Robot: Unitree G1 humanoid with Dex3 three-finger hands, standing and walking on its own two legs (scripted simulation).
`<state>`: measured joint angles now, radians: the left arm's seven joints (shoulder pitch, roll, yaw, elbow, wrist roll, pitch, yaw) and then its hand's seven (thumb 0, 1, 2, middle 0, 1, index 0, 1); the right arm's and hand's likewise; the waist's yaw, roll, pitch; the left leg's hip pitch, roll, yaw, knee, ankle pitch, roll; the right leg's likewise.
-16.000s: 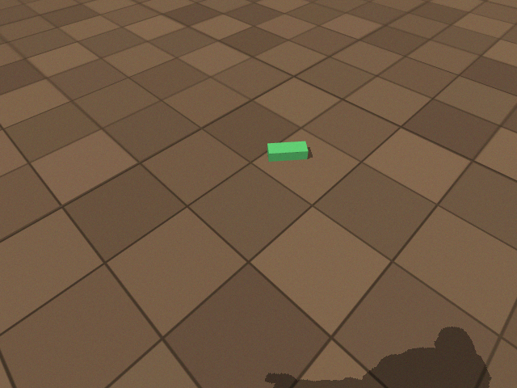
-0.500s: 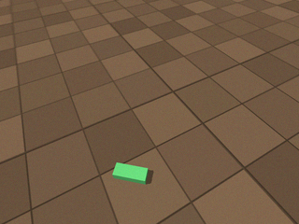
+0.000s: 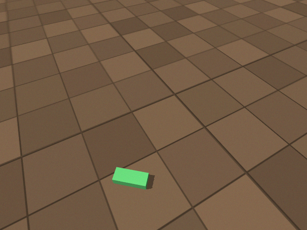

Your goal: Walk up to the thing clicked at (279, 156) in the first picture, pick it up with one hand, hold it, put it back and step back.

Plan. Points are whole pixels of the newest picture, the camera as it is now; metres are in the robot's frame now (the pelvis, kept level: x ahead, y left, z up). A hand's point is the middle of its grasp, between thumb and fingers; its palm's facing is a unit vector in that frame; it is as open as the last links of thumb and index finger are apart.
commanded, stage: stand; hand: left
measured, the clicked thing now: (131, 178) +0.56 +0.18 -0.75
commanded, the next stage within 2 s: walk up in 1.60 s
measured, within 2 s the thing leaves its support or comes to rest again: neither
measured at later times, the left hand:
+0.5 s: hand out of the picture +0.09 +0.26 -0.15, palm faces -0.01 -0.93 -0.36, open 7.4 cm
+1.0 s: hand out of the picture +0.11 +0.26 -0.15, palm faces -0.01 -0.94 -0.35, open 7.4 cm
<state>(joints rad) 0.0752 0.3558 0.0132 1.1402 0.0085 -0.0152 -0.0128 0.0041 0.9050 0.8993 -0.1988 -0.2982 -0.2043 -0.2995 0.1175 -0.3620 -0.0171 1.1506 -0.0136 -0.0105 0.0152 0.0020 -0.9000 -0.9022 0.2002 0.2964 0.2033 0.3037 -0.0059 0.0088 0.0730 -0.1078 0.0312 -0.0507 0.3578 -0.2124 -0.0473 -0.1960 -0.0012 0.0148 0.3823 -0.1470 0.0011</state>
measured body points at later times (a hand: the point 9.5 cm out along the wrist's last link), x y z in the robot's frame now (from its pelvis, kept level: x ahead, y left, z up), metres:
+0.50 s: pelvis +0.01 +0.00 +0.00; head +0.02 -0.01 +0.45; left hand +0.09 +0.30 -0.13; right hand +0.09 -0.30 -0.14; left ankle -0.01 +0.15 -0.74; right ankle +0.04 -0.12 -0.74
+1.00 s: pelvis +0.02 +0.00 +0.00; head +0.04 +0.00 +0.45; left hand +0.11 +0.31 -0.13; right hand +0.10 -0.30 -0.14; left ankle -0.01 +0.15 -0.74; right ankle +0.04 -0.12 -0.74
